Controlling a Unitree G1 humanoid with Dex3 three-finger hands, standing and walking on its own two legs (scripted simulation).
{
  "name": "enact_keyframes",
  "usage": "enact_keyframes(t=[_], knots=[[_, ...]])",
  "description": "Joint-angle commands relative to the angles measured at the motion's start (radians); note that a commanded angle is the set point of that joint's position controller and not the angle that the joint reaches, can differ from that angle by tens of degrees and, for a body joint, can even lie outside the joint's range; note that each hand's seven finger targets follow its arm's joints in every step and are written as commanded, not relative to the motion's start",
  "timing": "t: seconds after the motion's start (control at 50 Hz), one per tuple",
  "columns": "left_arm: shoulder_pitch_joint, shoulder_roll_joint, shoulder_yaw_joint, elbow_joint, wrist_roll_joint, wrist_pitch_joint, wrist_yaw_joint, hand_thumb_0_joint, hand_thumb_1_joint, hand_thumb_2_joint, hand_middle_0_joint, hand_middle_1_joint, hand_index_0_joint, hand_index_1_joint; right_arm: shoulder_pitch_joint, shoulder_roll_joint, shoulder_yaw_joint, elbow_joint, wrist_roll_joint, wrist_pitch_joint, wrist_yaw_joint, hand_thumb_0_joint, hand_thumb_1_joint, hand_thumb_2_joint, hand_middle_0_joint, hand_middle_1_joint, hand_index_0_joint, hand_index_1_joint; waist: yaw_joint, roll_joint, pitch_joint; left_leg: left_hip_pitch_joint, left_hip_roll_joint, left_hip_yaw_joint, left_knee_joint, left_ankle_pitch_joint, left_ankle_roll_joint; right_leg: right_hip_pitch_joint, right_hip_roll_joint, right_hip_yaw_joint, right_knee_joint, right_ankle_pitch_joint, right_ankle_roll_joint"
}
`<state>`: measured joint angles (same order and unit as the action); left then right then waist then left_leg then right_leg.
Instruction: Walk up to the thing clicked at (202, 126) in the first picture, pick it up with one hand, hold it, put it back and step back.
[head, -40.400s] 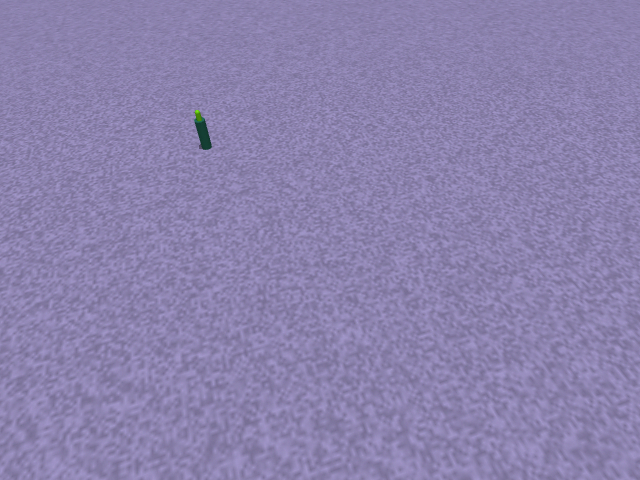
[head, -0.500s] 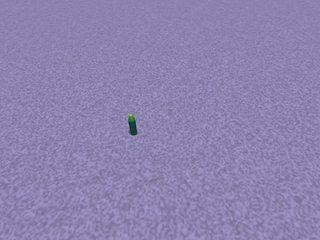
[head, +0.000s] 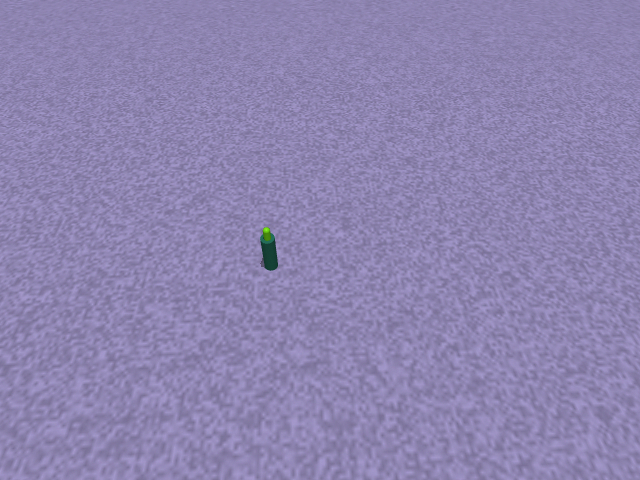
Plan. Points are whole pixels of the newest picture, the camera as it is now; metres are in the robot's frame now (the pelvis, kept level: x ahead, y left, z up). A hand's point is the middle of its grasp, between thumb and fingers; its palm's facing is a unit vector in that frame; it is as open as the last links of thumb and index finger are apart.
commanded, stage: step back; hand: left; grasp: from the side
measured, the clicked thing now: (268, 247) +0.98 +0.21 -0.66
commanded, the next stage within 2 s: stand in 0.20 s
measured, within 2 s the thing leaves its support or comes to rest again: neither
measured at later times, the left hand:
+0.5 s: hand out of the picture +0.10 +0.26 -0.14, palm faces -0.03 -0.94 -0.34, open 7.4 cm
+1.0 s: hand out of the picture +0.05 +0.25 -0.14, palm faces -0.03 -0.94 -0.34, open 7.4 cm
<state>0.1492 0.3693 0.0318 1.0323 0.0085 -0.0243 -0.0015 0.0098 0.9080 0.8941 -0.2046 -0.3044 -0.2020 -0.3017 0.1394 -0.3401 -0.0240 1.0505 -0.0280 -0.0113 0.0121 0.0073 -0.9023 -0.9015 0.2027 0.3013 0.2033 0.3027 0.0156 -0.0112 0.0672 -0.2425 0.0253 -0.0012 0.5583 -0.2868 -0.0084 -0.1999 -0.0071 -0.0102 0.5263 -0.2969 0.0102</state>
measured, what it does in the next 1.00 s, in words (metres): stands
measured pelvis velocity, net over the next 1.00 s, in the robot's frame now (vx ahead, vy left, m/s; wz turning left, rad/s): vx -0.01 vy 0.00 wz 0.00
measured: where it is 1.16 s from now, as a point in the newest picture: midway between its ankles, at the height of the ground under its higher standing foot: outside the picture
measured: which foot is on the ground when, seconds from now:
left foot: down 0.00-1.00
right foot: down 0.00-1.00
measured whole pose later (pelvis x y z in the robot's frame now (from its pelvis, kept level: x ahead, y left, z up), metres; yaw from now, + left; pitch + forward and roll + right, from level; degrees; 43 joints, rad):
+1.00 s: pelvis -0.01 +0.00 +0.01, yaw +0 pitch -2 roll +0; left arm 0.12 0.35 0.00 1.15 0.01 -0.02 -0.01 0.01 0.91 0.89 -0.20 -0.30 -0.20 -0.30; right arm 0.11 -0.35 0.00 1.16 -0.02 0.00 0.02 0.01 -0.90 -0.90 0.20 0.30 0.20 0.30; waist 0.00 0.01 0.05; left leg -0.14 0.02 0.00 0.33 -0.15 -0.02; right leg -0.11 -0.01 -0.01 0.31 -0.17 0.01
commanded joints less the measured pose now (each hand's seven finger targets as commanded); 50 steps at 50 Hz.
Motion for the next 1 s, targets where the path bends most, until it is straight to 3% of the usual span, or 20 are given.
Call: enact_keyframes(t=[0.0, 0.06, 0.14, 0.18, 0.22, 0.28, 0.36, 0.38, 0.5, 0.58, 0.7, 0.74, 0.84, 0.98], knots=[[-0.030, 0.220, 0.044, -0.050, -0.009, -0.026, 0.021, 0.000, 0.900, 0.900, -0.200, -0.300, -0.200, -0.300, -0.045, -0.224, -0.051, -0.053, 0.015, -0.026, -0.026, 0.000, -0.900, -0.900, 0.200, 0.300, 0.200, 0.300, -0.002, 0.048, -0.180, 0.079, 0.095, -0.067, -0.054, 0.483, 0.053, 0.116, -0.111, 0.090, -0.039, 0.467, -0.051], [-0.064, 0.209, 0.040, -0.044, -0.007, -0.019, 0.023, 0.000, 0.900, 0.900, -0.200, -0.300, -0.200, -0.300, -0.070, -0.218, -0.052, -0.041, 0.016, -0.021, -0.027, 0.000, -0.900, -0.900, 0.200, 0.300, 0.200, 0.300, -0.006, 0.035, -0.162, 0.083, 0.107, -0.069, -0.087, 0.473, 0.058, 0.101, -0.100, 0.078, -0.045, 0.413, -0.043], [-0.081, 0.199, 0.030, -0.030, -0.002, -0.014, 0.021, 0.000, 0.900, 0.900, -0.200, -0.300, -0.200, -0.300, -0.123, -0.220, -0.052, -0.031, 0.012, -0.017, -0.027, 0.000, -0.900, -0.900, 0.200, 0.300, 0.200, 0.300, -0.002, 0.037, -0.131, 0.068, 0.115, -0.084, -0.152, 0.338, 0.055, 0.102, -0.097, 0.079, -0.084, 0.335, -0.036], [-0.087, 0.166, 0.015, 0.000, -0.009, -0.010, 0.015, 0.000, 0.900, 0.900, -0.200, -0.300, -0.200, -0.300, -0.120, -0.216, -0.038, -0.022, 0.022, -0.022, -0.022, 0.000, -0.900, -0.900, 0.200, 0.300, 0.200, 0.300, -0.008, 0.024, -0.124, 0.107, 0.116, -0.109, -0.197, 0.361, 0.050, 0.095, -0.100, 0.081, -0.128, 0.322, -0.028], [-0.093, 0.171, 0.012, 0.005, -0.008, -0.012, 0.014, 0.000, 0.900, 0.900, -0.200, -0.300, -0.200, -0.300, -0.136, -0.221, -0.038, -0.013, 0.021, -0.029, -0.019, 0.000, -0.900, -0.900, 0.200, 0.300, 0.200, 0.300, -0.004, 0.035, -0.134, 0.157, 0.120, -0.102, -0.198, 0.429, 0.043, 0.096, -0.104, 0.080, -0.149, 0.341, -0.022], [-0.107, 0.183, 0.014, 0.018, -0.002, -0.012, 0.015, 0.000, 0.900, 0.900, -0.200, -0.300, -0.200, -0.300, -0.138, -0.211, -0.034, -0.006, 0.021, -0.031, -0.019, 0.000, -0.900, -0.900, 0.200, 0.300, 0.200, 0.300, -0.008, 0.027, -0.146, 0.175, 0.119, -0.089, -0.220, 0.454, 0.037, 0.127, -0.110, 0.074, -0.171, 0.357, -0.017], [-0.122, 0.188, 0.011, 0.031, -0.003, -0.013, 0.012, 0.000, 0.900, 0.900, -0.200, -0.300, -0.200, -0.300, -0.145, -0.208, -0.031, 0.004, 0.024, -0.033, -0.017, 0.000, -0.900, -0.900, 0.200, 0.300, 0.200, 0.300, -0.012, 0.024, -0.142, 0.199, 0.118, -0.083, -0.245, 0.410, 0.027, 0.125, -0.117, 0.080, -0.207, 0.322, -0.015], [-0.115, 0.178, 0.009, 0.037, -0.002, -0.012, 0.012, 0.000, 0.900, 0.900, -0.200, -0.300, -0.200, -0.300, -0.158, -0.215, -0.032, 0.005, 0.023, -0.031, -0.017, 0.000, -0.900, -0.900, 0.200, 0.300, 0.200, 0.300, -0.007, 0.035, -0.123, 0.180, 0.112, -0.081, -0.251, 0.356, 0.027, 0.118, -0.116, 0.082, -0.225, 0.297, -0.011], [-0.123, 0.190, 0.008, 0.046, 0.001, -0.018, 0.011, 0.000, 0.900, 0.900, -0.200, -0.300, -0.200, -0.300, -0.148, -0.211, -0.028, 0.018, 0.023, -0.029, -0.015, 0.000, -0.900, -0.900, 0.200, 0.300, 0.200, 0.300, -0.016, 0.027, -0.139, 0.188, 0.110, -0.074, -0.263, 0.352, 0.022, 0.138, -0.129, 0.084, -0.237, 0.322, -0.018], [-0.115, 0.192, 0.008, 0.053, 0.000, -0.016, 0.010, 0.000, 0.900, 0.900, -0.200, -0.300, -0.200, -0.300, -0.137, -0.213, -0.025, 0.029, 0.022, -0.026, -0.016, 0.000, -0.900, -0.900, 0.200, 0.300, 0.200, 0.300, -0.016, 0.020, -0.121, 0.168, 0.110, -0.076, -0.275, 0.298, 0.021, 0.130, -0.128, 0.089, -0.252, 0.281, -0.019], [-0.095, 0.188, 0.006, 0.064, 0.003, -0.010, 0.007, 0.000, 0.900, 0.900, -0.200, -0.300, -0.200, -0.300, -0.119, -0.219, -0.023, 0.040, 0.019, -0.018, -0.011, 0.000, -0.900, -0.900, 0.200, 0.300, 0.200, 0.300, -0.016, 0.027, -0.054, 0.103, 0.102, -0.092, -0.319, 0.071, 0.018, 0.075, -0.117, 0.090, -0.279, 0.107, -0.019], [-0.087, 0.192, 0.006, 0.067, 0.002, -0.011, 0.006, 0.000, 0.900, 0.900, -0.200, -0.300, -0.200, -0.300, -0.112, -0.221, -0.023, 0.042, 0.018, -0.018, -0.009, 0.000, -0.900, -0.900, 0.200, 0.300, 0.200, 0.300, -0.015, 0.015, -0.048, 0.094, 0.101, -0.101, -0.324, 0.050, 0.019, 0.066, -0.116, 0.094, -0.283, 0.073, -0.020], [-0.088, 0.202, 0.006, 0.056, 0.003, -0.018, 0.006, 0.000, 0.900, 0.900, -0.200, -0.300, -0.200, -0.300, -0.096, -0.214, -0.020, 0.038, 0.016, -0.023, -0.009, 0.000, -0.900, -0.900, 0.200, 0.300, 0.200, 0.300, -0.019, 0.008, -0.094, 0.136, 0.105, -0.090, -0.288, 0.175, 0.020, 0.077, -0.129, 0.104, -0.274, 0.172, -0.024], [-0.082, 0.204, 0.006, 0.057, 0.001, -0.015, 0.006, 0.000, 0.900, 0.900, -0.200, -0.300, -0.200, -0.300, -0.068, -0.217, -0.016, 0.044, 0.016, -0.018, -0.008, 0.000, -0.900, -0.900, 0.200, 0.300, 0.200, 0.300, -0.025, 0.013, -0.063, 0.094, 0.101, -0.093, -0.294, 0.114, 0.021, 0.070, -0.121, 0.103, -0.286, 0.111, -0.024]])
